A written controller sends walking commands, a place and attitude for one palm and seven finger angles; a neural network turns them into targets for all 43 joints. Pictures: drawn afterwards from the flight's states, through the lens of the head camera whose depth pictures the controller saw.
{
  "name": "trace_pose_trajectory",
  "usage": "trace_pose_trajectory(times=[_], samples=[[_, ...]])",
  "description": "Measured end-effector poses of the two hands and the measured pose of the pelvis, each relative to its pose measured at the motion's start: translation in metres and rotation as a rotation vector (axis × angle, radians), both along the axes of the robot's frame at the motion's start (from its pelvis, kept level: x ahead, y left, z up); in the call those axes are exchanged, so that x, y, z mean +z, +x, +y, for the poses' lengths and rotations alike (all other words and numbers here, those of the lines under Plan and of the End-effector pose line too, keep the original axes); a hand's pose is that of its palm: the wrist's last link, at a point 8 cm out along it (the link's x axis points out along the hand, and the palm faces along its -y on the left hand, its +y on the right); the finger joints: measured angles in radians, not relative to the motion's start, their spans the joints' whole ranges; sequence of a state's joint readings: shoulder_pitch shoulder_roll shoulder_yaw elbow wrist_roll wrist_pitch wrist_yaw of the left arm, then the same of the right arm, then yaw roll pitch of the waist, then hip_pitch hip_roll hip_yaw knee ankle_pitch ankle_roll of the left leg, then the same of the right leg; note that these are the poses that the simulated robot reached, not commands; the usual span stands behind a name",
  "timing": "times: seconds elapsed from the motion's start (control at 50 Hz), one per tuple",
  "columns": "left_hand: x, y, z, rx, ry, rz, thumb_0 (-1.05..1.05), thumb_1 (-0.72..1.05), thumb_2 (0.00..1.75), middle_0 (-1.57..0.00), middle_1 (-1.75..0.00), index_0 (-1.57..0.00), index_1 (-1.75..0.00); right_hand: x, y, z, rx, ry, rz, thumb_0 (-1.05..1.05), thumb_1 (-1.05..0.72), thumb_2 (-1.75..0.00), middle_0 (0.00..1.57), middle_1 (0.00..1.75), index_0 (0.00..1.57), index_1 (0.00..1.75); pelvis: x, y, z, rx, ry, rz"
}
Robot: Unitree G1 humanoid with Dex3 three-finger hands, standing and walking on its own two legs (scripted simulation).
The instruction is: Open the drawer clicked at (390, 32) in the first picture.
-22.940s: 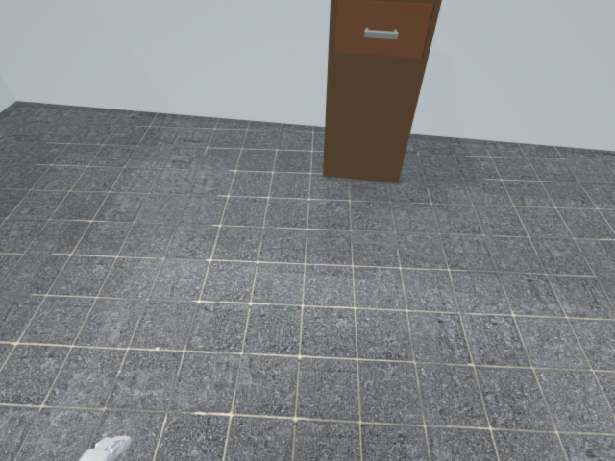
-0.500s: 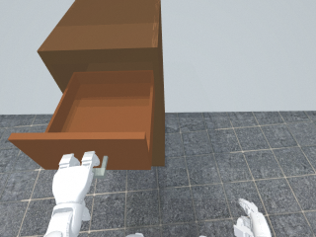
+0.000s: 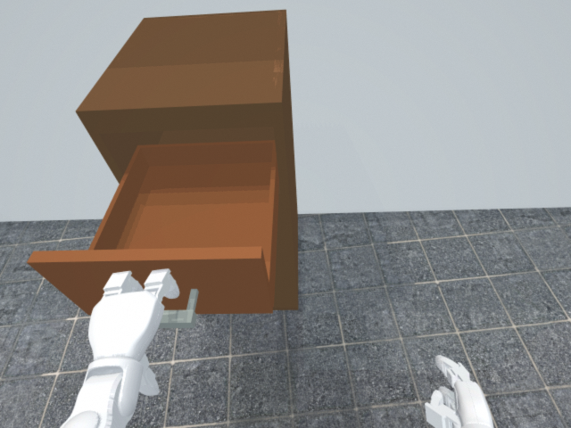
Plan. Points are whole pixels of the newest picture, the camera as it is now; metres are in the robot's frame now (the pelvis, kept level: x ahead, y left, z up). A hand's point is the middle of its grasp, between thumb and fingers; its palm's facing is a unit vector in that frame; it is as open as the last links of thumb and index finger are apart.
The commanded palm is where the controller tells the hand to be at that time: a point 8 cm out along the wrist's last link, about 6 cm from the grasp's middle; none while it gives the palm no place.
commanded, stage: lift the hand off the handle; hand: left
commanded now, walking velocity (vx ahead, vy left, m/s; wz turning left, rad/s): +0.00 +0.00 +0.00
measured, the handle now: (158, 307) +0.28 +0.24 -0.02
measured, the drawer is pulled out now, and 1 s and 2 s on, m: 0.30 0.30 0.30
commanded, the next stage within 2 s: draw the hand back to the body in 0.88 s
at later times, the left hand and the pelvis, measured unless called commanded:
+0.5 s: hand (127, 304) +0.24 +0.24 +0.08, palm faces +0.06 -0.09 -0.99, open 13.3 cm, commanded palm +0.22 +0.24 +0.14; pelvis +0.02 +0.00 +0.02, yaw +0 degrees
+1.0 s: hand (107, 292) +0.24 +0.24 +0.12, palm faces +0.05 -0.12 -0.99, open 13.9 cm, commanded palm +0.21 +0.23 +0.18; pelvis +0.02 +0.00 +0.03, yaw +0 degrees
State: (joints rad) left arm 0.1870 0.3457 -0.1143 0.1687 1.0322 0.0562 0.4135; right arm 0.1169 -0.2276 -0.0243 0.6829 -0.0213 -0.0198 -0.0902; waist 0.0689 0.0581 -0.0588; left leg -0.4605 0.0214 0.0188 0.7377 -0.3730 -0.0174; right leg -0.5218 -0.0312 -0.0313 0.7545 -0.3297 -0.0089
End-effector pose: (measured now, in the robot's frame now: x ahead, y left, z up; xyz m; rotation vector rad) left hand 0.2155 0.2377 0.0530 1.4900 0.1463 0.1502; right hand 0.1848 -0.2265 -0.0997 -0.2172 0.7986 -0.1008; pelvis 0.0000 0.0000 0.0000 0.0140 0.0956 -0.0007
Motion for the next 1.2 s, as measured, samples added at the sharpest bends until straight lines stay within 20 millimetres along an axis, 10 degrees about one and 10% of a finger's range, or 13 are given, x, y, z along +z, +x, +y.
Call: trace_pose_trajectory(times=[0.7,1.2], samples=[[0.119,0.020,-0.006,-0.005,-0.014,-0.123,0.00,-0.49,0.30,-0.33,-1.20,-0.34,-1.21,0.035,0.057,0.034,0.123,0.088,-0.058,0.01,-0.91,-0.90,0.20,0.30,0.20,0.30,0.027,0.021,0.002,0.005,-0.003,-0.112],[0.127,-0.006,0.003,-0.045,-0.003,-0.085,0.00,-0.49,0.30,-0.32,-1.20,-0.32,-1.20,0.037,0.047,0.034,0.147,0.081,-0.032,0.02,-0.91,-0.90,0.20,0.30,0.20,0.30,0.030,0.014,0.002,0.005,-0.009,-0.138]])
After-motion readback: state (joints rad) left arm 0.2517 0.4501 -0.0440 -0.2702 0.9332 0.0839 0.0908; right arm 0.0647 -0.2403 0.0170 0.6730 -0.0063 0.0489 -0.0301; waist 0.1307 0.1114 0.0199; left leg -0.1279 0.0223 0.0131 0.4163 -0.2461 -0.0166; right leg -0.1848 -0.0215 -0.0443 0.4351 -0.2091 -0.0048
